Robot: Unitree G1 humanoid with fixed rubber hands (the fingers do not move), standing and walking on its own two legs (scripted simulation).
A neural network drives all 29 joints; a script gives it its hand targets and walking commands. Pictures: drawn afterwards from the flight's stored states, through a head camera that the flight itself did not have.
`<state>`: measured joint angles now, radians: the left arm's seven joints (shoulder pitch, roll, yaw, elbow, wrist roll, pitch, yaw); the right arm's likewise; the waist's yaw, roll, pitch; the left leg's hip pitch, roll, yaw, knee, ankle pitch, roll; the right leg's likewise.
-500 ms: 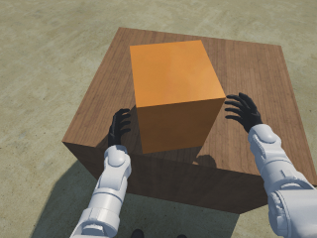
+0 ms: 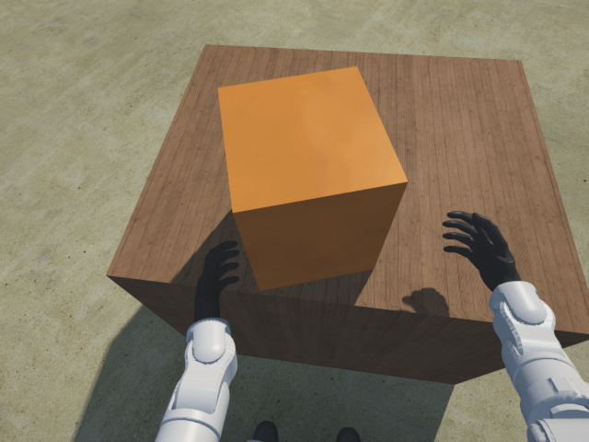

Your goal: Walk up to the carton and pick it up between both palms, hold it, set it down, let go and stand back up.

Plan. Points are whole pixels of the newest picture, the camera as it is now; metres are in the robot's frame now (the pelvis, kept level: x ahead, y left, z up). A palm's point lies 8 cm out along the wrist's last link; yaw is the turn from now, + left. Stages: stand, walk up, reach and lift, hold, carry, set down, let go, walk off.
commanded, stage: set down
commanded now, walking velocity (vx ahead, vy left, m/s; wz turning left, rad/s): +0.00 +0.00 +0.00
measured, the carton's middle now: (304, 188) +0.49 +0.05 +0.00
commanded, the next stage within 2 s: none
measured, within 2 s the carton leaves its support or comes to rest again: neither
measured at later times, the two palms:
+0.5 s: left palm (214, 342) +0.25 +0.15 -0.01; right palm (533, 319) +0.30 -0.25 -0.01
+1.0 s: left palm (195, 371) +0.21 +0.17 -0.02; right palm (531, 355) +0.26 -0.24 -0.01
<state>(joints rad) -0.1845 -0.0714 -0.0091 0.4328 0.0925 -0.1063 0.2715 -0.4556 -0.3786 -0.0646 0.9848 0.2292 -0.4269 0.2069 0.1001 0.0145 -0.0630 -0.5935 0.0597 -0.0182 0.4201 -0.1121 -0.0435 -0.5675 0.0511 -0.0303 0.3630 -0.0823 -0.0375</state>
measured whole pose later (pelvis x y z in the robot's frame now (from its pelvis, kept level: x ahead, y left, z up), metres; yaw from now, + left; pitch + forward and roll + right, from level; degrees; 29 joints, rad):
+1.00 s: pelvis +0.01 -0.01 +0.01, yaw +0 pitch +6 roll +0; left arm 0.20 -0.05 -0.04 0.26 0.08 -0.06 0.27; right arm 0.04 -0.32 -0.02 0.68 0.30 -0.35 0.23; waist 0.07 -0.06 -0.05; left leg -0.36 0.06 -0.02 0.42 -0.16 -0.05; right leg -0.35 0.05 -0.03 0.40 -0.15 -0.05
